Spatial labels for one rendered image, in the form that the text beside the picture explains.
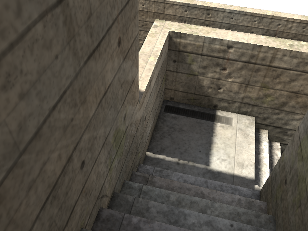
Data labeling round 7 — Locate stairs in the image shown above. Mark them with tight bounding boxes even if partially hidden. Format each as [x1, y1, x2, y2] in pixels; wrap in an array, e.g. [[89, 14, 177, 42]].
[[80, 164, 276, 231], [254, 128, 283, 191]]

